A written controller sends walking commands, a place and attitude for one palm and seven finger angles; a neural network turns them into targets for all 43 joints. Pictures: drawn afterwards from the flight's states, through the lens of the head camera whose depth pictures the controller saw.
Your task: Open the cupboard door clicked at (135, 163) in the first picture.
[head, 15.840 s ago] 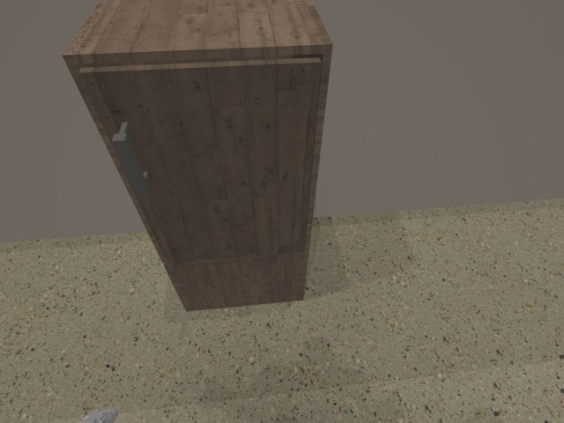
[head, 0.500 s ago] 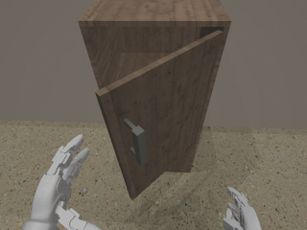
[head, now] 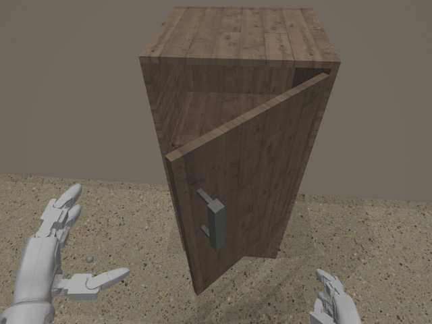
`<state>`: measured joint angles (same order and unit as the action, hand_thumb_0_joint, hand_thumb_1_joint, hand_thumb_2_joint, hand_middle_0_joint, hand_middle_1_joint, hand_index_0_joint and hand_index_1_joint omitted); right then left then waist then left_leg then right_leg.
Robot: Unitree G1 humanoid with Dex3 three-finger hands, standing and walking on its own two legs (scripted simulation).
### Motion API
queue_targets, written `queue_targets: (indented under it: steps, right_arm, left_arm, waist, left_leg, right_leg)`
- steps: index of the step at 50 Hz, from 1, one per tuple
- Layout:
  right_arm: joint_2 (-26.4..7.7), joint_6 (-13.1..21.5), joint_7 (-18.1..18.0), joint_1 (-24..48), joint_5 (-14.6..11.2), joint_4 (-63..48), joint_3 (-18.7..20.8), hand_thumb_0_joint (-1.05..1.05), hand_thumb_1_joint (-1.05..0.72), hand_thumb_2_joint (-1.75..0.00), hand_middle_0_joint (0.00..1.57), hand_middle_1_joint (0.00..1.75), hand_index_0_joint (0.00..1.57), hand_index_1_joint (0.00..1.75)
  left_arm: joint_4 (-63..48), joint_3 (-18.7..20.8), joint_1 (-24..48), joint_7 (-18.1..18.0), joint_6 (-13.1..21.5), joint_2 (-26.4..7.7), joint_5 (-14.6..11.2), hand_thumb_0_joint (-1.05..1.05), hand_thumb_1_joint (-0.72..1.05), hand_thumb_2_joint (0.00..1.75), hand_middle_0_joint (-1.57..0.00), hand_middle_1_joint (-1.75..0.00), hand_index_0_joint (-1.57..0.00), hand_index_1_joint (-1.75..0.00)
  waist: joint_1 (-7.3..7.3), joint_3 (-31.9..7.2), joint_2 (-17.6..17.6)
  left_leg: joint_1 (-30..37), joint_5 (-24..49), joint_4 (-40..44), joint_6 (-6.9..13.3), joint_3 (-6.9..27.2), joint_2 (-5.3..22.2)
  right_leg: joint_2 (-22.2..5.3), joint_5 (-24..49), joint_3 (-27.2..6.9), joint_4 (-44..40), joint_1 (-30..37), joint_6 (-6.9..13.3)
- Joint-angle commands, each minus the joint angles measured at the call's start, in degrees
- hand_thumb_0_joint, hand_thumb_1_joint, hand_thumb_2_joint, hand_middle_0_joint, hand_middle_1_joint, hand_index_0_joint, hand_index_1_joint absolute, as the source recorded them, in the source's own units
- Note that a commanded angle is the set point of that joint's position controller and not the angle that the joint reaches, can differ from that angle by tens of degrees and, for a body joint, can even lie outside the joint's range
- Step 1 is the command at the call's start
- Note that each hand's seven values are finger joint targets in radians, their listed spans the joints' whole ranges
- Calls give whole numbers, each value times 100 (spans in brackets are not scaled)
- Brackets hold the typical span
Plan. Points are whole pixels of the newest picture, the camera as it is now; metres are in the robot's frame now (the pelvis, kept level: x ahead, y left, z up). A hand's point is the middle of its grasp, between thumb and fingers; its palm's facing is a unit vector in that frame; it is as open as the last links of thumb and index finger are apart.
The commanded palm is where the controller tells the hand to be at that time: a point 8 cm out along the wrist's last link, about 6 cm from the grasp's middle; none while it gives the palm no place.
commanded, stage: draw the hand back to the body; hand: left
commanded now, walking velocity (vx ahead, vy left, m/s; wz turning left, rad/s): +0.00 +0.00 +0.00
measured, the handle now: (209, 220) +0.31 +0.05 +0.03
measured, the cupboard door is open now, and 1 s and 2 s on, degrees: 45 45 45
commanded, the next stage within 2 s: step back with the hand held close in 0.76 s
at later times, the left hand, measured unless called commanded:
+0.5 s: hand (49, 221) +0.20 +0.25 +0.18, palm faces +0.47 -0.79 -0.40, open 8.0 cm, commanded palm +0.15 +0.29 +0.18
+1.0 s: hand (62, 228) +0.19 +0.23 +0.18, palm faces +0.42 -0.80 -0.44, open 7.4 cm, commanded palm +0.13 +0.27 +0.19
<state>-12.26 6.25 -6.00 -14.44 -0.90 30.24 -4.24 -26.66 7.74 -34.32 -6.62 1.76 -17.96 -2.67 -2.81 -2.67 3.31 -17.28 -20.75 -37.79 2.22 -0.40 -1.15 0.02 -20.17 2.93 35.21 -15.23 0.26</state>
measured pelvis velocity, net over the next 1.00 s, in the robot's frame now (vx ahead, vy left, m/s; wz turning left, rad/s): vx -0.01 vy -0.03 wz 0.00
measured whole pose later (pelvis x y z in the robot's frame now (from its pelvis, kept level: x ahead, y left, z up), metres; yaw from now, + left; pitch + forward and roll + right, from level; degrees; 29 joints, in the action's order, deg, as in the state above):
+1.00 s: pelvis -0.01 -0.03 +0.02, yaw +0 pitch -3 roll -1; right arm -13.4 2.9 -4.4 -9.5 -0.4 35.7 -1.2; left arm -22.3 20.6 -27.2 -6.0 6.9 -20.5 -3.5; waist -2.0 1.5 4.2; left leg -8.5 -13.9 -25.4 -0.1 0.5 1.4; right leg 2.9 -12.4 3.6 20.9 -5.7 2.6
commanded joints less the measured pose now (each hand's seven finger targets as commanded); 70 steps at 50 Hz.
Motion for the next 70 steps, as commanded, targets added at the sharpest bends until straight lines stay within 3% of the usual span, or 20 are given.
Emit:
queue_targets:
  steps: [1,4,9,14,19,23,27,33,39,43,44,45,46,47,50,53,57,59,64,70]
  right_arm:
    - [-604,420,-41,760,38,-820,282,0,-90,-90,20,30,20,30]
    - [-606,441,2,819,54,-688,288,0,-90,-90,20,30,20,30]
    - [-626,357,40,930,78,-543,337,0,-90,-90,20,30,20,30]
    - [-622,293,52,1011,85,-449,385,0,-90,-90,20,30,20,30]
    - [-631,243,44,1076,80,-354,417,0,-90,-90,20,30,20,30]
    - [-672,202,93,1092,75,-319,461,0,-90,-90,20,30,20,30]
    - [-678,167,105,1131,84,-326,491,0,-90,-90,20,30,20,30]
    - [-622,202,54,1207,76,-298,477,0,-90,-90,20,30,20,30]
    - [-603,189,59,1231,70,-234,492,0,-90,-90,20,30,20,30]
    - [-625,219,59,1237,73,-218,511,0,-90,-90,20,30,20,30]
    - [-627,266,62,1298,71,-283,501,0,-90,-90,20,30,20,30]
    - [-748,142,79,1151,15,-436,521,0,-90,-90,20,30,20,30]
    - [-687,34,93,1117,50,-321,557,0,-90,-90,20,30,20,30]
    - [-691,-34,121,1152,51,-367,579,0,-90,-90,20,30,20,30]
    - [-718,-193,127,1097,51,-448,625,0,-90,-90,20,30,20,30]
    - [-746,-297,99,1090,25,-532,677,0,-90,-90,20,30,20,30]
    - [-734,-386,60,1084,-15,-681,711,0,-90,-90,20,30,20,30]
    - [-710,-412,32,1094,-15,-694,714,0,-90,-90,20,30,20,30]
    - [-776,-391,25,1064,-23,-757,728,0,-90,-90,20,30,20,30]
    - [-868,-254,46,984,0,-810,712,0,-90,-90,20,30,20,30]
  left_arm:
    - [-1291,804,663,-182,444,-785,51,0,27,63,-18,-30,-18,-30]
    - [-1185,927,621,-184,446,-802,45,0,37,68,-18,-30,-18,-30]
    - [-876,1312,747,-162,450,-955,-20,0,55,75,-19,-30,-19,-30]
    - [-953,1719,1042,-156,514,-1196,-67,0,73,82,-19,-30,-19,-30]
    - [-797,1991,1347,-155,537,-1354,-124,0,90,90,-20,-30,-20,-30]
    - [-510,1639,1160,-77,516,-998,-129,0,90,90,-20,-30,-20,-30]
    - [-671,1734,1271,-79,554,-1166,-125,0,90,90,-20,-30,-20,-30]
    - [-766,1935,1330,-105,615,-1395,-127,0,90,90,-20,-30,-20,-30]
    - [-398,1782,1242,-66,603,-1185,-165,0,90,90,-20,-30,-20,-30]
    - [-485,1787,1377,-60,667,-1239,-143,0,90,90,-20,-30,-20,-30]
    - [-1026,1719,1777,-67,741,-1301,-141,0,90,90,-20,-30,-20,-30]
    - [-1108,2523,1971,-122,921,-2052,-78,0,90,90,-20,-30,-20,-30]
    - [-603,2166,1318,-54,903,-1565,-79,0,90,90,-20,-30,-20,-30]
    - [-521,2026,1044,-31,846,-1433,-62,0,90,90,-20,-30,-20,-30]
    - [-611,2017,560,-33,877,-1352,-68,0,90,90,-20,-30,-20,-30]
    - [-909,2117,354,-85,892,-1461,-85,0,90,90,-20,-30,-20,-30]
    - [-1266,2288,304,-160,899,-1658,-91,0,90,90,-20,-30,-20,-30]
    - [-1314,2364,225,-213,918,-1719,-89,0,90,90,-20,-30,-20,-30]
    - [-1385,2312,152,-263,944,-1642,-73,0,90,90,-20,-30,-20,-30]
    - [-1364,2328,278,-297,1115,-1553,68,0,90,90,-20,-30,-20,-30]
  waist:
    - [-9,-270,95]
    - [-44,-207,217]
    - [-85,-30,-174]
    - [-116,-146,130]
    - [-111,-36,141]
    - [-88,30,36]
    - [-100,-95,-103]
    - [-133,-61,51]
    - [-99,272,-98]
    - [-110,145,-4]
    - [-100,-85,54]
    - [114,428,-284]
    - [153,272,-579]
    - [149,316,-709]
    - [177,-178,-329]
    - [188,-563,-79]
    - [206,-734,-290]
    - [198,-754,-186]
    - [207,-535,40]
    - [239,13,291]
  left_leg:
    - [534,1539,1090,-149,374,245]
    - [742,2051,1244,-208,374,283]
    - [841,2145,1461,-191,275,281]
    - [1083,2309,1556,-172,164,245]
    - [1180,2258,1614,-133,106,219]
    - [1216,2269,1643,-94,66,206]
    - [1303,2191,1661,-62,54,185]
    - [1309,2060,1645,-59,25,148]
    - [1299,1824,1686,-38,-18,162]
    - [1361,1783,1702,-33,-3,150]
    - [1472,1816,1685,-13,6,130]
    - [1040,1552,1374,68,177,239]
    - [1038,1487,1196,51,196,210]
    - [1056,1525,1110,45,147,195]
    - [955,1952,1119,-9,107,275]
    - [1000,2535,1181,-27,139,398]
    - [812,2731,1162,-43,210,469]
    - [648,2712,1214,-32,267,499]
    - [106,2073,1407,11,457,591]
    - [-1588,-750,2120,265,882,856]
  right_leg:
    - [-41,1061,-34,-789,301,128]
    - [-43,1314,-18,-907,520,131]
    - [-18,1564,-21,-1158,812,123]
    - [-37,1831,-91,-1331,1042,124]
    - [-38,1950,-125,-1495,1099,115]
    - [-41,1992,-123,-1571,1121,98]
    - [-35,1993,-156,-1617,1157,72]
    - [-59,1977,-223,-1727,1184,85]
    - [-52,1750,-265,-1878,989,37]
    - [-61,1656,-276,-1896,1042,52]
    - [-79,1730,-306,-1877,1091,32]
    - [-354,2026,-798,-2179,415,-7]
    - [-511,2075,-764,-2155,428,17]
    - [-558,2273,-798,-2165,311,-15]
    - [-616,2843,-616,-1786,597,-5]
    - [-549,3005,-486,-1513,743,-24]
    - [-467,3048,-493,-1289,766,-22]
    - [-457,3014,-501,-1177,828,-9]
    - [-357,2203,-512,-1076,743,-8]
    - [-134,657,-570,-657,1114,-46]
